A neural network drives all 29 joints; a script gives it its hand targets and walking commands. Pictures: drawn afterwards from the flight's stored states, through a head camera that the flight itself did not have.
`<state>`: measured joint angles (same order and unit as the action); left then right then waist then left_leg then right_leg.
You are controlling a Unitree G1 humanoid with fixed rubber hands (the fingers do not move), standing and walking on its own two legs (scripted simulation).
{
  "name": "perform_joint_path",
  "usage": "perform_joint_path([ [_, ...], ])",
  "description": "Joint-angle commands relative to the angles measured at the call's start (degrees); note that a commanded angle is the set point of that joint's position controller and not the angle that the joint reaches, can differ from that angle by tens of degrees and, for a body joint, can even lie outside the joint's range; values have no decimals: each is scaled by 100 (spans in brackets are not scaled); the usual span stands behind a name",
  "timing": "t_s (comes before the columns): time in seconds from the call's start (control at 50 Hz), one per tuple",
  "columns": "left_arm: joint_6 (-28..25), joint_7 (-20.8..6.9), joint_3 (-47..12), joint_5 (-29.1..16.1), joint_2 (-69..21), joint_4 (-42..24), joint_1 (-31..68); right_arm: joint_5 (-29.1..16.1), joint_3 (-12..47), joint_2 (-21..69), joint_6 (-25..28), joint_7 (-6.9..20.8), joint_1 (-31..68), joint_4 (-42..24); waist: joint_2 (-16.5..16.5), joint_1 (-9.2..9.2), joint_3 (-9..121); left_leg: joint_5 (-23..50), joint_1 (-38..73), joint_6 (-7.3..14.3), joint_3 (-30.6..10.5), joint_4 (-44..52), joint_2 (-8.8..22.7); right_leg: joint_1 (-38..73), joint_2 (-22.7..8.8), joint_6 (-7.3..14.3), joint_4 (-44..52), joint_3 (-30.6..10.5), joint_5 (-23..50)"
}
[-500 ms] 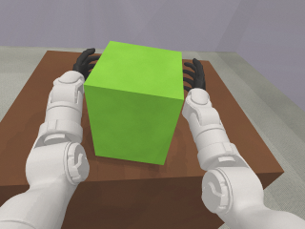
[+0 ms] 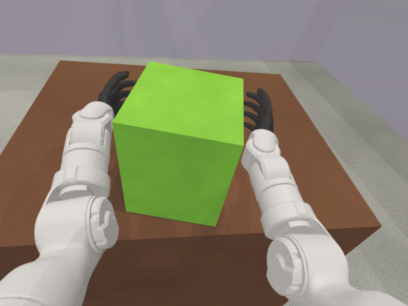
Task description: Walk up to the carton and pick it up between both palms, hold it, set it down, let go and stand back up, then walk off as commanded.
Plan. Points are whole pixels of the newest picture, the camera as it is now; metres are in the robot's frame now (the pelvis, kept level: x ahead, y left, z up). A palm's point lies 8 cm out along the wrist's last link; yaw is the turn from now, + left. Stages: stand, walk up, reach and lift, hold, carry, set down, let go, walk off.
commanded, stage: set down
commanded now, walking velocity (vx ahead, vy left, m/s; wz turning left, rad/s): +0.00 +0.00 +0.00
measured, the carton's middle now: (183, 146) +0.42 +0.01 +0.10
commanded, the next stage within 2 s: none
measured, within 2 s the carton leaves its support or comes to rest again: rests again in 1.52 s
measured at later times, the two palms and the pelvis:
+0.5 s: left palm (108, 109) +0.46 +0.15 +0.17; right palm (259, 132) +0.38 -0.13 +0.17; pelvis +0.00 +0.00 +0.00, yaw +0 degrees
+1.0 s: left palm (108, 110) +0.46 +0.15 +0.17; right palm (259, 134) +0.38 -0.14 +0.17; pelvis +0.00 +0.00 +0.00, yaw +0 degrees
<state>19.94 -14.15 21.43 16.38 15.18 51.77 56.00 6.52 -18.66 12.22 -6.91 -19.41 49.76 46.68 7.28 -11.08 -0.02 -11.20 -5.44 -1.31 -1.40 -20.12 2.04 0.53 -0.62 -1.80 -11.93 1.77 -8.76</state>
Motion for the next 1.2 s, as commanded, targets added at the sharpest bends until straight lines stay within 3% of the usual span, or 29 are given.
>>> perform_joint_path([
  [0.0, -324, -931, -1152, 113, -3038, -205, 3184, 16, 895, 2475, 560, 628, 3077, -1089, -1312, -360, 1798, 1348, 834, -48, 778, 169, -454, 885, 257, -425, -237, 444, 2840],
  [0.32, -364, -936, -792, 464, -2914, 16, 2917, 292, 517, 2274, 786, 686, 2526, -752, -1388, -272, 1348, 1392, 961, -57, 806, 179, -392, 582, 327, -397, -117, 543, 2301],
  [0.66, -481, -956, -278, 818, -2712, 239, 2512, 533, 374, 2107, 963, 711, 1883, -500, -1174, -107, 913, 1090, 905, 92, 853, 308, -356, 406, 358, -428, -25, 581, 1965],
  [1.0, -641, -968, -58, 961, -2653, 454, 2249, 735, 234, 1925, 1045, 775, 1151, -184, -1103, -119, 411, 732, 793, 201, 871, 417, -332, 172, 387, -397, 41, 623, 1540],
  [1.14, -692, -989, -7, 1065, -2754, 476, 2342, 837, 268, 2269, 1059, 836, 950, -179, -1123, -132, 265, 650, 801, 229, 846, 434, -317, 72, 370, -398, 77, 679, 1393],
  [1.18, -714, -947, 35, 1029, -2482, 525, 2298, 788, 255, 1974, 1064, 827, 842, -169, -1124, -118, 284, 657, 779, 230, 845, 419, -322, 71, 375, -388, 56, 654, 1446],
])
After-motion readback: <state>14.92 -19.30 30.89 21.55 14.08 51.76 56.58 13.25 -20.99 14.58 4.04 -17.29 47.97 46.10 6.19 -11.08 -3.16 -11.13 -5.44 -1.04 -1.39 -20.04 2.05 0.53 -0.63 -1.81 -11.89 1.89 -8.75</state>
